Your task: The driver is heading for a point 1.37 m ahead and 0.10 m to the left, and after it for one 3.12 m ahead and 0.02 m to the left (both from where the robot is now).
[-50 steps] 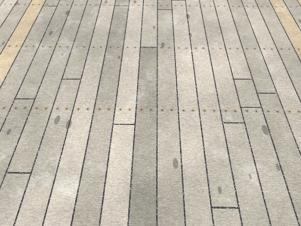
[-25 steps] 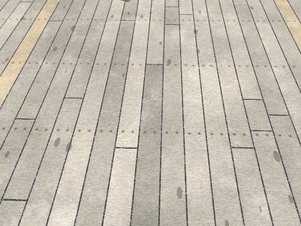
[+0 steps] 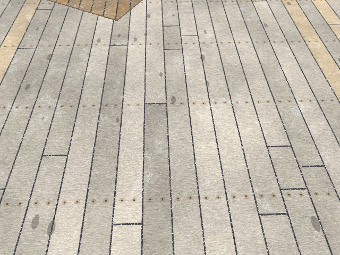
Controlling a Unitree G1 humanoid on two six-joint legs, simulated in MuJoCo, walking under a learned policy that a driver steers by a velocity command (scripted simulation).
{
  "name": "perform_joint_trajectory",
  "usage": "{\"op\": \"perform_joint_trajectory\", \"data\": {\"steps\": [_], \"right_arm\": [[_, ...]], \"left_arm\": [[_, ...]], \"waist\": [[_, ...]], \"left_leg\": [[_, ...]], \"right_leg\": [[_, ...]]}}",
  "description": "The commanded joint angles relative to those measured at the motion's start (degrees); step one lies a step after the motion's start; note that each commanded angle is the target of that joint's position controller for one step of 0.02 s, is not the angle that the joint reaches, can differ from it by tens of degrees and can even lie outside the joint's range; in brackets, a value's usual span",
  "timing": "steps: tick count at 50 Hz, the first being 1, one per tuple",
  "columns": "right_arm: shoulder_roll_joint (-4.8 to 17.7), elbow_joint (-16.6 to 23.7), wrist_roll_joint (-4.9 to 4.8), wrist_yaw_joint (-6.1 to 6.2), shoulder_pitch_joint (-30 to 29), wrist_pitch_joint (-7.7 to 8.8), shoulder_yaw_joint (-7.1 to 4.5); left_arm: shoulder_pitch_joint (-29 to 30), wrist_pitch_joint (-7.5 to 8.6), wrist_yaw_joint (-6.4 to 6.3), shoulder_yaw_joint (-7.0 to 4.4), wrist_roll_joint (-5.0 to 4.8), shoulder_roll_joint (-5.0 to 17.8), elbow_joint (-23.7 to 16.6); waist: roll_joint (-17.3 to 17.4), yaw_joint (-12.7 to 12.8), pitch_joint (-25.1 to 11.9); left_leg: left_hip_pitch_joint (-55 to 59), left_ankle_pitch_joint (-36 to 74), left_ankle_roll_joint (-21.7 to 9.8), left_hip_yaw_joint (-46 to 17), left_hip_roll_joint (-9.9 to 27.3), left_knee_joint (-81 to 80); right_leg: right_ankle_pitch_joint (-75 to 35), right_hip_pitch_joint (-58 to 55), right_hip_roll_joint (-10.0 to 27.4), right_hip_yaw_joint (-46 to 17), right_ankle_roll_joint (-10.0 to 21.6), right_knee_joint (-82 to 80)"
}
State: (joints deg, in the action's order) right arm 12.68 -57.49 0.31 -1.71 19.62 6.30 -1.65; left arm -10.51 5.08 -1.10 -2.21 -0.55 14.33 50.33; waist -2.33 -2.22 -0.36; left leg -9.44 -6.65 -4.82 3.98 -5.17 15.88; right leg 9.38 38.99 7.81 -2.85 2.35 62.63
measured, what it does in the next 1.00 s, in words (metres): walks ahead: right foot, then left foot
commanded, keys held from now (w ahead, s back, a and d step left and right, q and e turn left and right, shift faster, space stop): w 1.00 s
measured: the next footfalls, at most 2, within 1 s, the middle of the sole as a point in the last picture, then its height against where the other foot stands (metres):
right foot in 0.30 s outside the picture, level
left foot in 0.86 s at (152, 227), level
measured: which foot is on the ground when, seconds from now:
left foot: down 0.00-0.30, up 0.32-0.84, down 0.86-1.00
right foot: up 0.00-0.28, down 0.30-0.88, up 0.90-1.00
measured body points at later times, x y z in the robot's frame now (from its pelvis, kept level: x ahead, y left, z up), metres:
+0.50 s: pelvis +0.27 -0.08 +0.00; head +0.29 -0.10 +0.45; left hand +0.32 +0.18 -0.13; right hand +0.37 -0.35 -0.13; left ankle +0.28 +0.08 -0.66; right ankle +0.29 -0.17 -0.74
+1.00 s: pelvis +0.55 -0.01 -0.01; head +0.57 +0.00 +0.44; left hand +0.59 +0.25 -0.15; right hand +0.65 -0.28 -0.13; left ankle +0.60 +0.07 -0.74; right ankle +0.46 -0.16 -0.65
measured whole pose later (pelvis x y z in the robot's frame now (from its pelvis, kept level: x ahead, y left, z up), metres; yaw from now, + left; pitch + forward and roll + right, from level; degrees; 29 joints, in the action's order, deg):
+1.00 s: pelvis +0.55 -0.01 -0.01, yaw +1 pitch +2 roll +0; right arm 13.9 -52.2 0.0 -1.9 10.4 5.7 -3.2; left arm -16.5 5.7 -0.3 -3.0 -1.4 14.7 54.9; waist -1.7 -0.2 1.4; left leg -19.2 -8.1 -3.7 3.9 -2.1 25.7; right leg 19.9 25.0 3.4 -1.6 2.8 68.3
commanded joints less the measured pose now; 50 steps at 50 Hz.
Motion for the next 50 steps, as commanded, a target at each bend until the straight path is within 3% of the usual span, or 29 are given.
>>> {"op": "perform_joint_trajectory", "data": {"steps": [1, 2, 7, 10, 12, 13, 14, 15, 16, 17, 18, 19, 20, 21, 23, 25, 27, 32, 37, 40, 41, 42, 43, 44, 45, 46, 47, 48, 50], "right_arm": [[7.1, 3.2, -0.51, 1.12, -1.3, 0.76, -1.13], [8.6, 3.1, -0.48, 1.35, -0.7, 0.48, -1.4], [10.5, 1.9, -1.4, 1.83, 3.4, -0.4, -1.89], [9.9, 0.7, -1.48, 1.92, 5.5, -1.21, -2.0], [11.0, 0.8, -1.63, 2.04, 4.4, -1.78, -2.47], [11.1, 1.1, -1.54, 2.05, 2.9, -2.03, -2.45], [9.7, 1.5, -1.11, 2.02, 2.2, -2.32, -1.94], [7.3, 3.3, -0.11, 2.02, 2.0, -2.2, -0.78], [-0.6, 3.8, -0.44, 1.37, 8.5, -0.69, 1.42], [5.7, 2.9, -1.89, 1.19, 6.3, 0.77, 0.1], [9.5, 4.8, -3.03, 1.02, 0.6, 1.6, -0.89], [9.4, 5.5, -2.72, 1.35, -2.5, 1.64, -0.97], [8.6, 5.7, -1.65, 1.67, -4.1, 1.22, -1.28], [7.7, 5.8, -1.21, 1.69, -3.2, 0.55, -1.45], [5.5, 5.3, -1.29, 1.8, -1.6, -0.87, -1.34], [5.1, 6.2, -0.97, 1.99, -3.8, -1.59, -1.37], [5.3, 7.9, -0.57, 2.0, -8.7, -1.62, -1.54], [3.9, 10.4, -0.98, 1.24, -18.4, -1.17, -1.17], [4.2, 13.3, -1.55, -0.14, -25.3, -0.54, -0.94], [6.1, 13.3, -1.56, -0.83, -22.8, -0.02, -1.67], [7.5, 12.2, -1.44, -0.71, -18.6, 0.06, -2.43], [9.7, 9.4, -1.32, -0.4, -9.9, 0.06, -3.81], [13.7, 6.8, -0.84, 0.11, 1.5, 0.01, -5.17], [18.3, 5.3, -0.35, 0.05, 7.1, -0.34, -6.2], [13.1, 5.6, -0.79, 0.0, 6.1, -0.35, -4.62], [10.5, 6.3, -1.14, 0.12, 0.9, -0.2, -3.8], [8.9, 7.6, -0.95, 0.17, -4.3, -0.14, -3.19], [7.4, 8.0, -0.36, -0.06, -7.4, -0.05, -2.73], [5.9, 7.3, 0.24, -0.35, -8.6, 0.28, -2.32]], "left_arm": [[-0.8, -0.04, -0.1, -0.81, 0.78, 2.8, -2.2], [1.1, 0.27, 0.11, -0.58, 0.34, 1.9, -3.1], [10.2, 0.76, 1.37, -0.13, -0.5, 1.5, -5.2], [13.4, 1.24, 2.45, -0.27, -0.8, 2.6, -6.9], [10.8, 1.74, 2.92, -0.69, -0.77, 3.8, -6.8], [6.7, 1.92, 2.9, -1.48, -0.7, 5.2, -5.8], [-2.4, 2.04, 2.61, -2.99, -0.61, 7.8, -3.0], [-14.3, 2.05, 2.11, -4.49, -0.02, 12.8, -0.5], [-18.7, 1.65, 2.45, -5.5, 0.43, 17.6, 1.0], [-17.9, 1.84, 2.54, -3.89, 0.25, 11.2, 0.6], [-12.3, 1.99, 2.38, -2.89, 0.12, 8.3, -0.7], [-7.1, 1.88, 2.41, -2.22, 0.26, 6.7, -1.9], [-4.2, 1.77, 2.69, -1.64, 0.56, 4.9, -2.4], [-3.5, 1.9, 2.94, -1.29, 1.03, 4.1, -2.1], [-4.7, 2.1, 3.05, -1.41, 0.83, 4.1, -0.8], [-6.4, 2.19, 2.53, -1.92, 0.81, 6.1, 0.2], [-8.2, 1.77, 1.86, -2.1, 0.68, 6.5, 1.2], [-12.1, 1.16, 0.99, -2.09, 0.02, 7.3, 2.9], [-15.6, 0.11, 0.62, -2.52, -0.42, 7.9, 5.6], [-13.9, -0.62, 0.32, -3.01, -0.49, 8.9, 5.7], [-12.6, -0.86, 0.3, -3.13, -0.47, 9.3, 5.5], [-12.0, -1.18, 0.34, -2.72, -0.22, 8.3, 5.1], [-11.8, -1.21, 0.34, -1.85, 0.56, 6.8, 3.9], [-18.9, 0.04, 1.11, 0.43, 0.51, -1.1, 3.6], [-16.7, 1.58, 1.35, -0.38, -0.66, 2.8, 4.5], [-11.0, 2.43, 1.47, -1.5, -2.09, 7.0, 2.5], [-7.4, 2.62, 1.07, -1.59, -2.08, 7.4, 1.4], [-5.6, 2.3, 0.62, -1.97, -1.06, 6.8, 1.0], [-8.1, 0.73, 0.35, -2.14, -0.51, 4.5, 1.5]], "waist": [[3.7, 1.9, 3.9], [5.4, 1.7, 3.6], [5.3, -1.8, 4.6], [5.4, -2.4, 5.3], [6.5, -0.3, 4.0], [6.8, 2.4, 1.8], [5.8, 6.5, -3.5], [-0.3, 10.5, -12.8], [-16.6, 7.3, -19.2], [-11.3, 8.6, -18.9], [-7.5, 7.7, -11.0], [-2.4, 5.9, -7.7], [0.3, 4.4, -4.2], [-1.3, 2.6, -3.2], [-1.4, 1.2, -2.0], [-0.7, 1.0, 0.2], [0.1, 2.0, 1.5], [-0.6, 4.8, 3.3], [-1.8, 6.3, 5.9], [-2.4, 3.8, 3.9], [-3.1, 1.2, 1.2], [-2.2, -2.7, -4.0], [2.3, -6.7, -12.3], [17.1, -3.7, -20.4], [14.8, -4.8, -21.3], [11.9, -3.9, -12.3], [7.0, -2.0, -7.8], [4.4, -0.3, -4.0], [6.4, 2.8, -2.7]], "left_leg": [[-3.9, 3.9, -9.4, -11.7, 15.7, -11.1], [-2.7, 3.3, -8.9, -11.7, 16.3, -11.0], [2.5, 1.7, -7.4, -9.3, 16.9, -9.1], [8.5, 2.1, -6.5, -10.0, 19.0, -5.8], [10.2, 5.6, -5.6, -10.9, 20.4, -2.4], [10.0, 14.0, -4.6, -9.7, 19.3, 2.3], [8.0, 22.6, -3.2, -6.9, 15.8, 13.1], [-3.1, 13.7, -0.7, -3.1, 11.9, 32.0], [-27.3, -19.0, 2.9, -2.5, 1.3, 51.8], [-34.2, -24.5, 1.8, -10.8, 3.7, 60.1], [-37.7, -19.6, 0.5, -10.4, 6.8, 61.3], [-35.1, -14.0, 0.4, -8.9, 10.0, 59.1], [-32.8, -10.4, 0.6, -8.4, 11.7, 55.4], [-29.0, -8.6, 0.9, -8.7, 13.1, 52.7], [-26.7, -7.0, 1.7, -7.9, 13.5, 49.4], [-29.5, -3.9, 2.7, -7.4, 13.7, 45.2], [-32.5, 1.7, 3.7, -7.2, 13.7, 38.1], [-29.8, 13.0, 3.6, -4.6, 11.2, 22.1], [-31.4, 9.7, 1.9, -4.7, 10.3, 15.4], [-25.0, 3.4, -0.1, -3.2, 8.4, 13.4], [-17.9, 2.4, -1.1, -1.4, 6.4, 12.9], [-5.8, 3.0, -2.6, 0.0, 4.6, 12.4], [12.3, 3.9, -6.0, -9.7, 13.0, 14.0], [33.2, -7.4, -15.6, -37.5, 26.7, 8.1], [33.2, -12.0, -14.8, -45.9, 27.4, 1.9], [25.6, -10.1, -11.6, -37.1, 25.6, 1.2], [16.6, -4.7, -9.9, -29.5, 23.6, 0.0], [8.4, -0.2, -9.3, -24.7, 21.7, -2.2], [0.9, 2.7, -9.0, -19.4, 19.2, -5.4]], "right_leg": [[-8.9, 2.5, 2.0, -0.3, -1.2, -7.8], [-11.9, 2.2, 1.4, -0.1, -1.3, -13.4], [-14.5, -1.7, -1.5, 2.4, -2.2, -27.0], [-9.5, -1.2, -2.4, 2.5, -0.7, -31.2], [-5.4, -6.1, -3.5, 3.0, 1.0, -33.5], [-4.0, -12.2, -5.1, 4.5, 2.1, -34.7], [-3.7, -23.8, -6.9, 5.7, 3.7, -35.3], [-4.2, -41.8, 3.0, -5.7, 7.9, -34.7], [5.4, -61.4, 15.1, -32.7, 17.1, -41.7], [10.6, -60.7, 14.9, -38.6, 16.4, -45.9], [7.2, -53.6, 13.1, -29.7, 13.4, -46.1], [1.1, -45.8, 10.9, -22.4, 11.9, -47.3], [-2.9, -38.9, 8.6, -17.5, 11.0, -49.5], [-8.4, -34.9, 7.2, -13.7, 10.5, -50.6], [-10.0, -31.3, 5.6, -10.0, 11.1, -53.5], [-15.1, -30.5, 5.6, -7.0, 11.8, -54.8], [-14.8, -31.8, 5.2, -5.1, 11.3, -55.7], [-12.0, -33.3, 3.0, -0.3, 8.8, -56.6], [-11.8, -41.7, 6.7, -1.1, 8.2, -53.6], [-21.7, -44.5, 7.7, -0.8, 6.9, -48.6], [-31.2, -44.0, 6.8, 0.1, 6.2, -43.8], [-37.5, -41.1, 3.8, 2.1, 5.2, -33.3], [-25.9, -29.6, 0.4, 4.6, 3.1, -16.3], [8.8, -5.4, -10.4, 4.4, -1.1, 5.8], [22.5, 1.8, -9.8, -4.3, -0.1, 14.0], [19.0, 6.0, -6.6, -3.9, 0.9, 15.8], [13.3, 4.1, -3.2, -2.1, 1.1, 13.3], [9.7, 1.6, -1.4, -1.3, 0.9, 9.8], [6.9, -4.8, 0.8, -1.7, 0.6, 5.2]]}}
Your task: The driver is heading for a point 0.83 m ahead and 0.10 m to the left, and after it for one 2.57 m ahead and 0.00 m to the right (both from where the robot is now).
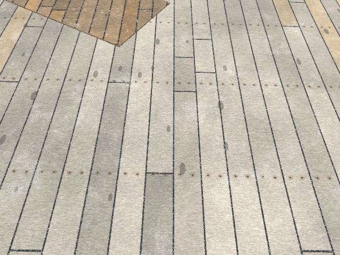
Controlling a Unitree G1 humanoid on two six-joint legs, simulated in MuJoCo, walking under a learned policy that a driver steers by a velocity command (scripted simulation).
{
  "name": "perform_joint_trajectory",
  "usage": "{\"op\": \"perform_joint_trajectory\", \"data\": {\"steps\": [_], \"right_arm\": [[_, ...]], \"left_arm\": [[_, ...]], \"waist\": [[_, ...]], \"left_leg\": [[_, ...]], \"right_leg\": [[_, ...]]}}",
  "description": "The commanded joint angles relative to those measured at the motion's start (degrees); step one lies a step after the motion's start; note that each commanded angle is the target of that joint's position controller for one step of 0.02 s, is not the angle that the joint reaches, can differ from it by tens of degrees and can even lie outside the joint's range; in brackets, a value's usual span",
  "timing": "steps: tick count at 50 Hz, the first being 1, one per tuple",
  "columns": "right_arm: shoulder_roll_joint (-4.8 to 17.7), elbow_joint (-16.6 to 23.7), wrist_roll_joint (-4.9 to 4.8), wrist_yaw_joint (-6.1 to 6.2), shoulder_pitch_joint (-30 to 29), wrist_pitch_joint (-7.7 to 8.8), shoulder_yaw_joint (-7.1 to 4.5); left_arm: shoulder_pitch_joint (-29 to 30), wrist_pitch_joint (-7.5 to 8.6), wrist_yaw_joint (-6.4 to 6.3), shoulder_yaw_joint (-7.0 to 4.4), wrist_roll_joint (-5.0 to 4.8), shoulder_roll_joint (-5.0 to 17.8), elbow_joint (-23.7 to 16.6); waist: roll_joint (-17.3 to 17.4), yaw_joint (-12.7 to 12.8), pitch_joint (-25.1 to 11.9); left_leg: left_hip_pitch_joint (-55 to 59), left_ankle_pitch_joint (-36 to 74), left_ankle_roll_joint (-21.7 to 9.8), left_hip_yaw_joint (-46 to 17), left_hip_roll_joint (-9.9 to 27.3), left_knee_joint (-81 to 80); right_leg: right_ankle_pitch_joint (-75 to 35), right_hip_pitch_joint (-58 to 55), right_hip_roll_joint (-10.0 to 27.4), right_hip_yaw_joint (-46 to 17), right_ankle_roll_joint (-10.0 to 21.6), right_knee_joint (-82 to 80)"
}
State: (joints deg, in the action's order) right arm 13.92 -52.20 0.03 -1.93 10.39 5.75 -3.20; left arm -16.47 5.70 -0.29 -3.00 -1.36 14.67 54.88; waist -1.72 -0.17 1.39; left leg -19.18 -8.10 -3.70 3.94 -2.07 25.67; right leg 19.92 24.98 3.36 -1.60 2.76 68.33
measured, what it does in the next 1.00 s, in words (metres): walks ahead: right foot, then left foot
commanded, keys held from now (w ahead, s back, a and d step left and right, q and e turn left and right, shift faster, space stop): w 0.42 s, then w+q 0.58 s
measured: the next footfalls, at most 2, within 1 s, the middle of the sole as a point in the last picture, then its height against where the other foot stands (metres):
right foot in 0.42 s outside the picture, level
left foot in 1.00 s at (146, 206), level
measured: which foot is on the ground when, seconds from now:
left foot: down 0.00-0.44, up 0.46-0.98, down 1.00-1.00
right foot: up 0.00-0.40, down 0.42-1.00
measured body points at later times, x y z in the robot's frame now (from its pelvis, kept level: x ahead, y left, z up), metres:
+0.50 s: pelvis +0.27 -0.06 -0.01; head +0.31 -0.08 +0.44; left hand +0.44 +0.19 -0.11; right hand +0.26 -0.33 -0.16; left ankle +0.11 +0.08 -0.66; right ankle +0.36 -0.15 -0.74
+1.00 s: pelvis +0.54 -0.02 -0.02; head +0.57 +0.00 +0.43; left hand +0.46 +0.25 -0.16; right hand +0.78 -0.20 -0.12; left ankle +0.63 +0.09 -0.74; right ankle +0.37 -0.16 -0.73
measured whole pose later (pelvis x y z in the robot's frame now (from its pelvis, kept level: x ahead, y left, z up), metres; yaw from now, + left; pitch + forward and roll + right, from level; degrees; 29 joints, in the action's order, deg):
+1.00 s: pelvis +0.54 -0.02 -0.02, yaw +15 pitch +2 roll -1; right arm 12.8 -45.8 -1.5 -3.4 2.9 2.4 -4.3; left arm -19.5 3.0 -1.9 -4.3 -0.7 14.2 56.6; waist 0.2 1.9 2.0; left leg -29.6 -7.4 -8.0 5.1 0.1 34.5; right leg 22.7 -5.7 3.8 17.2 -2.0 25.7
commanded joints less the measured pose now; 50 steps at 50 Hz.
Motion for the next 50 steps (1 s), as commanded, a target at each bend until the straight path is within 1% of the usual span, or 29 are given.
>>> {"op": "perform_joint_trajectory", "data": {"steps": [1, 2, 4, 5, 6, 7, 10, 15, 18, 19, 20, 21, 22, 23, 24, 25, 26, 27, 28, 29, 30, 32, 35, 38, 41, 44, 47, 49, 50], "right_arm": [[3.4, 1.3, 0.46, -0.15, 1.5, 0.93, -0.48], [6.1, 0.8, 0.45, 0.21, 2.1, 1.02, -1.04], [7.3, -0.2, 0.17, 0.91, 4.4, 1.05, -1.38], [7.5, -0.5, 0.24, 1.3, 5.4, 0.87, -1.43], [5.7, -1.0, 0.08, 1.59, 6.7, 0.57, -0.93], [8.4, -1.0, 0.16, 1.81, 6.9, 0.4, -1.4], [7.8, -2.1, -0.39, 2.17, 9.7, 0.15, -1.24], [8.7, -4.5, -0.96, 2.39, 13.9, -0.84, -1.64], [9.8, -4.8, -1.27, 2.69, 12.7, -1.55, -2.27], [9.8, -4.5, -1.23, 2.71, 11.7, -1.76, -2.29], [9.6, -4.3, -1.23, 2.69, 10.5, -2.06, -2.15], [7.7, -3.3, -0.7, 2.68, 9.9, -2.13, -1.35], [0.9, -2.6, -0.36, 2.08, 16.7, -1.24, 0.75], [1.7, -3.5, -1.18, 1.79, 16.3, 0.23, 0.8], [7.5, -2.2, -3.01, 1.69, 11.0, 0.94, -0.88], [8.1, -1.2, -3.3, 1.97, 7.3, 1.02, -1.07], [7.5, -1.1, -2.53, 2.49, 5.2, 0.46, -1.44], [6.5, -1.5, -1.93, 2.74, 6.3, -0.32, -1.86], [4.5, -2.0, -2.1, 2.65, 9.0, -1.29, -1.75], [4.1, -2.7, -2.22, 2.77, 9.0, -2.17, -1.93], [3.1, -2.3, -2.45, 2.81, 9.3, -2.72, -1.95], [3.6, -1.1, -1.99, 2.81, 6.3, -3.27, -2.24], [3.4, 0.3, -1.5, 2.38, 2.2, -3.08, -2.56], [2.7, 2.1, -1.2, 1.38, -2.9, -2.79, -2.18], [1.1, 5.0, -1.04, 0.31, -8.5, -2.79, -1.27], [1.1, 7.9, -1.3, -0.8, -12.4, -2.81, -1.0], [3.1, 9.7, -1.41, -1.67, -10.4, -2.99, -1.84], [7.3, 7.9, -1.84, -1.55, 0.9, -3.11, -4.06], [11.4, 5.7, -1.79, -0.59, 10.4, -3.29, -6.13]], "left_arm": [[-2.0, -0.71, -0.68, -1.52, 0.31, 3.5, -2.8], [-2.4, -1.14, -0.7, -1.32, 0.24, 2.3, -3.2], [1.9, -1.34, -0.74, -1.54, 0.92, 3.2, -4.7], [4.3, -1.34, -0.8, -1.69, 0.97, 3.4, -5.3], [6.4, -1.6, -0.83, -2.14, 1.18, 4.0, -5.6], [7.1, -1.41, -0.5, -1.52, 1.01, 2.2, -6.3], [14.0, -0.86, 0.16, -1.13, 0.77, 1.8, -7.8], [21.1, -0.33, 1.73, -0.52, 0.14, 2.0, -10.6], [19.3, 0.19, 2.49, -0.95, 0.06, 3.7, -11.0], [16.5, 0.35, 2.49, -1.6, 0.21, 5.0, -10.2], [8.8, 0.4, 2.27, -2.71, 0.38, 6.7, -8.0], [-2.4, 0.4, 1.8, -4.2, 0.74, 10.4, -4.9], [-10.1, 0.17, 1.51, -5.69, 1.77, 16.4, -3.4], [-10.6, 0.12, 1.61, -4.33, 1.42, 12.3, -3.4], [-5.9, 0.36, 1.46, -3.16, 1.15, 8.8, -4.0], [-0.6, 0.47, 1.35, -2.43, 1.14, 6.7, -5.2], [3.3, 0.62, 1.58, -1.66, 1.36, 4.3, -5.4], [4.4, 1.15, 1.88, -1.26, 1.99, 3.1, -5.2], [5.4, 1.17, 1.86, -1.39, 2.26, 3.2, -4.6], [5.1, 1.36, 1.84, -1.2, 2.21, 1.8, -4.1], [4.9, 1.56, 1.46, -1.68, 2.58, 4.1, -3.6], [3.7, 1.77, 0.77, -1.97, 2.52, 4.8, -2.9], [1.9, 1.49, -0.26, -2.06, 2.75, 5.4, -2.1], [1.0, 1.14, -0.96, -2.03, 2.38, 5.8, -1.7], [-2.7, 0.33, -1.4, -2.43, 1.96, 7.1, -0.5], [-4.7, -0.97, -1.46, -2.79, 1.29, 7.5, 0.2], [-2.4, -1.92, -1.8, -3.46, 0.64, 9.8, -0.8], [0.0, -2.64, -2.05, -3.72, 0.34, 11.4, -1.8], [1.1, -2.44, -2.06, -3.55, 0.3, 11.5, -2.6]], "waist": [[5.0, 1.0, -3.5], [7.1, 1.8, -2.8], [5.4, 1.0, -0.7], [4.2, 0.4, -0.4], [3.3, -0.3, -0.4], [6.1, -0.1, -0.1], [4.3, -2.3, 1.5], [5.0, -4.5, 3.8], [6.3, -2.2, 2.6], [6.7, -0.4, 0.5], [6.8, 3.8, -3.7], [4.1, 7.9, -11.4], [-9.2, 6.8, -20.6], [-12.3, 7.2, -24.5], [-8.4, 6.8, -15.8], [-4.9, 5.0, -10.2], [-1.2, 3.3, -5.7], [-3.4, 1.6, -3.5], [-5.3, -0.4, -3.9], [-3.7, -0.3, -2.8], [-4.6, -1.2, -2.2], [-2.0, -0.8, 0.1], [-0.9, 0.0, 1.0], [-1.0, 1.4, 2.6], [0.0, 3.6, 4.6], [-0.1, 4.5, 5.7], [-2.9, 1.3, 2.2], [-4.3, -5.6, -4.7], [-1.8, -10.5, -9.6]], "left_leg": [[9.1, 4.7, -9.0, -16.4, 13.9, -16.5], [7.8, 6.4, -10.3, -15.5, 15.1, -17.6], [8.6, 9.6, -10.8, -13.6, 15.3, -18.8], [9.4, 8.8, -10.3, -13.0, 14.9, -19.3], [12.2, 10.0, -8.7, -11.6, 13.2, -19.1], [11.3, 10.5, -9.3, -11.2, 14.8, -19.4], [12.1, 9.1, -7.7, -7.7, 12.6, -19.8], [20.4, 9.1, -7.5, -7.9, 16.0, -16.7], [23.3, 15.5, -6.0, -8.4, 17.9, -12.5], [23.8, 25.3, -5.5, -7.2, 16.9, -8.5], [21.9, 33.3, -4.2, -5.4, 14.8, 0.3], [13.4, 28.9, -2.1, -2.8, 11.4, 14.4], [-11.3, 4.2, 2.4, -0.5, 2.1, 38.6], [-19.4, -24.4, 1.9, -10.1, -0.8, 48.2], [-24.4, -22.0, 0.5, -12.1, 2.5, 52.4], [-23.9, -16.3, -0.2, -10.5, 5.9, 50.5], [-21.6, -11.9, -0.3, -9.7, 7.9, 46.8], [-17.1, -8.8, -0.6, -10.8, 9.6, 43.5], [-14.7, -7.0, -0.2, -10.6, 10.2, 42.4], [-13.9, -5.5, -0.5, -10.2, 10.2, 42.3], [-14.8, -3.7, -0.1, -10.7, 10.0, 41.6], [-19.4, 0.5, 0.8, -12.1, 10.0, 37.7], [-23.4, 8.0, 1.3, -12.6, 9.0, 30.1], [-22.1, 13.8, 1.5, -8.4, 8.3, 21.4], [-24.2, 13.3, 0.9, -5.7, 8.5, 16.0], [-26.3, 7.8, -0.2, -2.5, 7.4, 12.6], [-16.8, -0.4, -2.9, 2.8, 3.1, 11.5], [-0.8, -2.3, -6.0, 4.8, -1.6, 9.3], [15.8, 0.9, -8.7, -0.1, -1.0, 4.8]], "right_leg": [[-5.0, 8.5, 5.4, -2.4, 0.6, -1.8], [-6.1, 9.2, 5.6, -2.1, -0.1, -3.9], [-10.9, 13.3, 6.1, -2.0, -1.6, -9.8], [-13.6, 14.7, 6.1, -1.8, -1.9, -12.8], [-17.0, 17.4, 5.4, -1.2, -1.7, -13.5], [-19.4, 16.8, 5.9, -1.7, -2.0, -18.1], [-25.5, 14.0, 3.7, 0.8, -2.2, -28.3], [-22.7, 15.2, 2.2, 1.2, -1.2, -36.3], [-17.0, 10.1, 0.9, 1.8, 1.0, -38.8], [-15.2, 5.0, -1.2, 3.8, 2.0, -39.5], [-15.8, -5.8, -3.0, 5.2, 3.5, -40.7], [-17.3, -22.6, 0.8, 0.8, 6.2, -38.8], [-9.1, -47.1, 16.6, -24.6, 15.1, -41.7], [-4.1, -49.0, 20.7, -40.0, 16.7, -50.4], [-2.5, -42.0, 18.8, -31.4, 12.9, -51.0], [-5.3, -33.0, 17.0, -22.8, 10.5, -52.3], [-7.6, -24.8, 14.2, -16.4, 8.6, -55.1], [-15.2, -19.0, 12.3, -10.8, 6.6, -56.0], [-13.7, -16.9, 11.8, -8.6, 7.2, -58.0], [-14.5, -15.0, 9.6, -5.4, 6.3, -59.4], [-15.9, -14.0, 11.1, -4.1, 7.3, -60.6], [-19.7, -15.2, 11.2, -0.8, 7.8, -61.5], [-22.4, -18.4, 11.0, 3.2, 6.9, -62.0], [-22.8, -19.5, 10.0, 8.1, 5.5, -62.8], [-25.2, -24.9, 12.2, 10.0, 5.8, -61.9], [-31.4, -31.7, 13.6, 12.3, 5.3, -58.1], [-56.3, -32.9, 14.0, 14.8, 3.9, -49.3], [-68.1, -30.2, 12.5, 16.1, 2.1, -32.7], [-57.1, -20.2, 10.0, 16.4, -0.4, -18.0]]}}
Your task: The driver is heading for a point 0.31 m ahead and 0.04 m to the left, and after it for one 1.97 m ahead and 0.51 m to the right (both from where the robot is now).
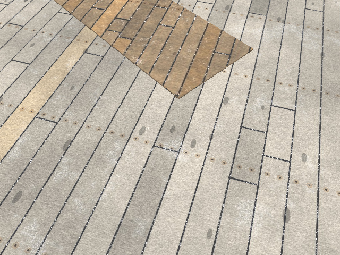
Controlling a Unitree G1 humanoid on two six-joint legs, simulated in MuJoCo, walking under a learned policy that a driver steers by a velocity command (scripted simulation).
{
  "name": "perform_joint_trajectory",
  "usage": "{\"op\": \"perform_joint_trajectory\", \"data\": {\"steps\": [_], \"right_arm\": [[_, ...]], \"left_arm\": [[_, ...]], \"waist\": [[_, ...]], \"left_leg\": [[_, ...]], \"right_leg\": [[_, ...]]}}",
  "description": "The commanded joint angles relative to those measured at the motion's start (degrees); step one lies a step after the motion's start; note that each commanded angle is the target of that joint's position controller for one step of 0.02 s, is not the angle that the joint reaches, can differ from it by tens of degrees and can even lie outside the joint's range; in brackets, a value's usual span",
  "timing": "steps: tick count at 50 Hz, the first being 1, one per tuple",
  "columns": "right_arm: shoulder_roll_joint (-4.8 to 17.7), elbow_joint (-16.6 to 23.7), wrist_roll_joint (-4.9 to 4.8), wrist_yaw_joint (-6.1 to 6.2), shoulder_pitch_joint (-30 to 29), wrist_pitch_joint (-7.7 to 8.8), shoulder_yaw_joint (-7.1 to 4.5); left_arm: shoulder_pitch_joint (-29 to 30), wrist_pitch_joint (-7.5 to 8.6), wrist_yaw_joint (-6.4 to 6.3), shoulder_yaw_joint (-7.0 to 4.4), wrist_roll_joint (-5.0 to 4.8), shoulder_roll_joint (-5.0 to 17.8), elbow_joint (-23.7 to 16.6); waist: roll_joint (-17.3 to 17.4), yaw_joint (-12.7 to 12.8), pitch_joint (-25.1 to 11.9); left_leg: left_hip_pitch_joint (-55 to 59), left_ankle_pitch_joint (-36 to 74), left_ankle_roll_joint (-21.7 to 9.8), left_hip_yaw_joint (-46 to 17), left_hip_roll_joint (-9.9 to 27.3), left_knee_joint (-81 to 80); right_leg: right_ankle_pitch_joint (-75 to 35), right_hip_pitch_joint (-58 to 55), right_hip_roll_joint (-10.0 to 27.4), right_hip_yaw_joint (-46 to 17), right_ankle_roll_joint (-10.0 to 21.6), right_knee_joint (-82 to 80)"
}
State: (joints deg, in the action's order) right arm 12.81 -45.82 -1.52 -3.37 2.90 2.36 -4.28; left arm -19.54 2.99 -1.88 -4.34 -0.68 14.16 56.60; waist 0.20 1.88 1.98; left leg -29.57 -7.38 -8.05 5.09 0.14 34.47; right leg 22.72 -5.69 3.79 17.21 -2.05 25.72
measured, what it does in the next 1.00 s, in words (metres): walks ahead, turning right: right foot, then left foot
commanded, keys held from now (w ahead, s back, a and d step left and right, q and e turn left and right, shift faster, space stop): w+q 0.12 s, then w+e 0.52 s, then e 0.36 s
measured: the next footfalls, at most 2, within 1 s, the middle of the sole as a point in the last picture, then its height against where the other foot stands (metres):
right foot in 0.54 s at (209, 245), level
left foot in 1.00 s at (173, 189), level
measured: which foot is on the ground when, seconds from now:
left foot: down 0.00-0.56, up 0.58-0.98, down 1.00-1.00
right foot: down 0.00-0.02, up 0.04-0.52, down 0.54-1.00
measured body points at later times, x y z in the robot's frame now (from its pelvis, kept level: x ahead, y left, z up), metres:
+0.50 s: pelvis +0.29 -0.01 +0.01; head +0.32 +0.00 +0.46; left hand +0.45 +0.24 -0.10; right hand +0.33 -0.29 -0.11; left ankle +0.12 +0.08 -0.71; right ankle +0.46 -0.12 -0.70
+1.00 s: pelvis +0.54 -0.03 +0.01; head +0.57 -0.04 +0.46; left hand +0.70 +0.24 -0.09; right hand +0.68 -0.33 -0.07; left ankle +0.69 +0.05 -0.72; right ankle +0.46 -0.11 -0.72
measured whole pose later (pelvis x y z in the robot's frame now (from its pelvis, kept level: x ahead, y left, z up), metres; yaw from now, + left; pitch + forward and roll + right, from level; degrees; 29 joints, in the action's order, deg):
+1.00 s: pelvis +0.54 -0.03 +0.01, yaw -17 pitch +3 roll -1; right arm 15.8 -40.4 0.8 0.3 3.4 4.8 -2.6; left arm -15.9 -0.7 -2.0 -4.9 -1.0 17.4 41.7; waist 1.2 3.2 0.5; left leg -26.8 0.5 1.1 -5.5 -1.6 26.1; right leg 21.0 12.4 -9.2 -12.0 3.6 31.9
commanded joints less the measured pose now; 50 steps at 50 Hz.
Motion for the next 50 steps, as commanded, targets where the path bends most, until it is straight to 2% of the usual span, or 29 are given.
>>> {"op": "perform_joint_trajectory", "data": {"steps": [1, 2, 3, 4, 5, 6, 7, 8, 11, 16, 21, 23, 25, 26, 27, 28, 29, 30, 31, 32, 33, 34, 36, 38, 42, 45, 47, 49, 50], "right_arm": [[19.9, -0.8, -0.01, 2.11, 21.3, -0.14, -6.79], [18.4, 0.3, 0.75, 1.83, 21.3, 0.63, -5.33], [13.4, 0.0, 1.37, 1.76, 21.3, 1.1, -4.04], [11.0, 0.3, 0.75, 1.7, 17.3, 1.67, -3.36], [8.5, 1.4, 0.28, 1.65, 12.7, 1.8, -2.49], [7.9, 2.4, 0.55, 1.78, 10.2, 1.97, -2.13], [7.1, 2.9, 1.06, 2.05, 8.7, 1.97, -1.74], [6.8, 2.8, 1.13, 2.26, 8.7, 2.16, -1.59], [9.4, 1.2, 1.47, 3.22, 11.8, 2.65, -1.94], [9.7, -0.6, 1.72, 3.69, 14.9, 3.07, -1.51], [9.9, -3.0, 1.53, 3.76, 16.4, 2.62, -1.56], [10.2, -3.4, 1.46, 4.1, 16.4, 2.03, -1.67], [12.2, -2.7, 1.37, 4.63, 14.1, 1.44, -2.11], [12.6, -2.4, 1.31, 4.96, 13.0, 0.91, -2.16], [12.4, -1.6, 1.28, 5.33, 12.3, 0.51, -1.85], [10.2, -0.2, 2.51, 5.51, 14.3, 0.9, -0.75], [3.4, 1.2, 2.5, 4.21, 19.4, 2.83, 1.45], [9.4, 1.1, 0.86, 3.17, 15.5, 4.93, 0.43], [10.8, 2.8, -0.75, 2.61, 10.2, 6.0, 0.21], [10.0, 3.4, -0.08, 2.82, 7.8, 6.45, 0.39], [10.7, 3.7, 1.44, 3.38, 6.3, 6.15, -0.25], [10.8, 4.2, 2.02, 3.59, 7.3, 5.48, -0.53], [9.4, 4.2, 2.34, 4.16, 9.9, 3.99, -0.5], [7.7, 5.3, 2.63, 4.86, 8.6, 2.94, -0.08], [6.5, 7.0, 2.17, 4.71, 2.8, 2.28, 0.5], [7.5, 8.7, 1.78, 4.1, -1.2, 2.13, 0.28], [9.2, 8.9, 1.95, 3.76, -0.5, 2.55, -0.39], [10.0, 8.2, 2.23, 3.71, 3.2, 3.48, -0.91], [12.4, 8.2, 3.13, 4.15, 6.0, 3.81, -1.45]], "left_arm": [[1.4, 1.76, 0.16, -0.06, 1.43, 4.8, -7.7], [0.7, 4.65, 1.41, 0.91, 0.09, 3.8, -9.0], [8.8, 6.17, 2.16, -0.21, -2.3, 7.7, -10.8], [10.3, 6.68, 2.16, -0.14, -2.33, 7.4, -11.2], [11.0, 6.33, 1.52, -0.5, -0.52, 7.4, -10.3], [9.7, 5.71, 1.22, -1.03, 0.36, 7.8, -10.3], [7.2, 4.64, 1.41, -1.2, 0.34, 7.7, -9.7], [6.0, 3.88, 1.56, -1.19, 0.38, 7.0, -9.0], [8.9, 2.43, 1.35, -0.41, 0.62, 5.0, -9.6], [17.0, 2.59, 2.14, 0.37, -0.18, 4.1, -11.4], [22.0, 2.82, 3.98, 0.73, -0.9, 4.8, -13.7], [22.3, 2.96, 4.96, 0.71, -0.76, 5.2, -14.7], [17.7, 2.78, 5.38, -0.01, -0.49, 6.7, -14.5], [12.2, 2.51, 5.29, -1.02, -0.3, 8.6, -13.5], [3.6, 2.25, 4.94, -2.5, -0.21, 11.1, -11.4], [-4.5, 1.81, 4.04, -3.69, -0.08, 15.9, -10.6], [-4.3, 2.17, 4.4, -3.74, -0.55, 17.2, -11.3], [-4.5, 2.04, 4.31, -2.42, -0.64, 12.3, -11.2], [-2.1, 1.95, 3.88, -1.88, -0.33, 9.9, -12.0], [1.5, 2.0, 3.83, -1.58, 0.0, 9.6, -13.1], [4.9, 1.98, 3.7, -1.15, 0.37, 8.6, -14.4], [6.5, 1.89, 3.46, -0.98, 1.05, 9.0, -15.4], [7.8, 1.57, 2.99, -1.11, 0.85, 9.4, -16.1], [6.7, 1.38, 2.28, -1.83, 0.48, 11.4, -16.3], [4.8, -1.18, 0.71, -2.26, -0.9, 11.6, -16.5], [3.6, -2.64, 0.02, -2.23, -0.75, 11.0, -16.6], [4.5, -3.18, -0.32, -2.22, -0.43, 10.5, -17.6], [7.4, -3.28, -0.45, -1.99, -0.46, 9.8, -19.2], [7.5, -3.02, -0.29, -1.23, 0.14, 7.5, -20.4]], "waist": [[11.8, -9.2, -15.7], [10.2, -7.0, -24.8], [5.2, -9.5, -19.2], [2.2, -7.3, -11.8], [-2.1, -4.8, -8.0], [0.1, -2.4, -6.0], [0.7, -0.6, -6.2], [0.8, -0.2, -5.8], [2.8, -1.1, -3.1], [3.4, -5.2, -1.2], [2.9, -7.0, 2.5], [3.0, -6.4, 2.3], [5.4, -3.2, -1.7], [5.7, -0.1, -5.2], [3.7, 4.2, -9.9], [-5.4, 5.8, -16.6], [-19.2, 1.3, -22.6], [-11.4, 4.3, -22.1], [-8.0, 4.7, -14.7], [-0.5, 2.5, -9.6], [1.7, 0.6, -5.9], [0.2, -1.4, -5.0], [-0.5, -3.6, -4.6], [-2.2, -3.5, -5.0], [-5.1, -1.0, -8.4], [-6.3, 0.4, -8.1], [-7.0, -0.5, -7.7], [-7.6, -3.3, -7.7], [-4.3, -3.9, -11.5]], "left_leg": [[47.1, 0.8, -14.0, -30.5, 12.7, -6.3], [55.6, -5.0, -20.0, -54.4, 20.6, -16.5], [52.7, -4.4, -15.2, -45.8, 17.8, -17.6], [44.0, -0.5, -12.2, -36.3, 15.3, -17.4], [35.0, 3.8, -9.5, -29.6, 12.3, -18.2], [27.5, 11.1, -9.6, -26.1, 11.1, -18.7], [23.6, 11.8, -9.4, -24.1, 10.8, -20.2], [21.0, 13.6, -9.0, -21.7, 10.0, -21.2], [18.0, 20.6, -8.7, -15.6, 9.9, -23.6], [22.0, 11.9, -3.9, -9.8, 8.4, -26.1], [31.7, 12.0, -2.5, -6.5, 12.2, -24.9], [36.4, 20.4, -1.7, -5.5, 13.7, -21.9], [37.4, 39.1, 0.0, -3.7, 13.9, -14.7], [37.0, 48.4, 1.0, -2.2, 12.8, -6.8], [31.8, 47.8, 3.0, 0.2, 10.2, 5.5], [17.2, 26.0, 5.3, 1.6, 6.8, 24.8], [-7.2, -22.6, 8.9, -4.7, -6.3, 43.8], [-13.8, -22.6, 7.0, -13.4, -2.3, 47.5], [-16.7, -18.2, 5.9, -12.3, 0.3, 45.8], [-14.8, -14.5, 5.7, -11.5, 2.8, 40.6], [-11.4, -12.9, 6.5, -10.8, 4.1, 35.8], [-7.3, -13.5, 7.5, -10.7, 4.5, 34.7], [-3.9, -14.1, 9.6, -9.6, 4.7, 28.7], [-3.0, -9.0, 11.2, -7.7, 2.6, 21.0], [2.8, 5.8, 12.2, -7.2, -1.4, 5.8], [2.9, 6.8, 12.1, -9.0, -2.8, -0.9], [3.3, 4.3, 11.1, -10.9, -2.8, -4.8], [9.1, 9.1, 9.1, -10.6, -1.6, -12.0], [19.1, 19.9, 6.1, -14.7, 5.1, -12.1]], "right_leg": [[-16.5, 35.8, -0.3, -3.6, 0.3, 48.9], [11.6, 47.2, -6.7, -19.2, 0.6, 58.4], [7.6, 52.9, -3.3, -22.9, 2.5, 58.7], [2.3, 53.6, -0.4, -22.3, 3.6, 53.0], [-1.2, 49.6, 2.1, -21.6, 3.6, 47.6], [-3.0, 44.8, 3.2, -21.5, 2.9, 44.2], [-4.3, 41.3, 4.5, -21.6, 2.0, 42.0], [-5.4, 39.5, 5.0, -20.7, 1.4, 39.7], [-12.6, 41.8, 5.6, -19.0, -0.3, 32.2], [-30.6, 42.8, 3.8, -17.9, 1.6, 14.8], [-28.5, 46.5, 1.2, -17.9, 4.1, 7.3], [-23.1, 47.6, -0.2, -16.9, 5.7, 6.6], [-17.7, 39.7, -3.0, -14.1, 7.8, 6.8], [-16.3, 32.3, -5.5, -12.3, 9.0, 6.6], [-18.9, 19.5, -6.9, -12.9, 10.9, 4.4], [-20.1, 2.3, 4.4, -29.9, 15.3, 4.2], [-10.1, -15.7, 16.5, -63.1, 27.4, -5.1], [-2.8, -17.1, 14.4, -62.2, 24.0, -8.1], [-4.3, -10.8, 12.5, -53.5, 21.2, -8.4], [-9.9, -1.3, 10.5, -47.7, 19.7, -9.2], [-21.0, 6.7, 9.2, -43.7, 19.2, -9.9], [-33.0, 12.0, 8.5, -41.0, 19.9, -9.9], [-45.9, 18.0, 6.4, -35.1, 19.5, -9.7], [-54.3, 20.4, 3.9, -30.8, 18.4, -8.8], [-47.1, 21.7, -0.2, -28.8, 13.2, -5.4], [-38.2, 18.5, 0.6, -33.9, 11.8, -2.7], [-33.7, 15.6, 1.3, -38.8, 11.3, 0.5], [-29.6, 15.5, -0.4, -40.7, 9.5, 5.7], [-23.0, 19.5, -3.5, -38.4, 7.3, 13.6]]}}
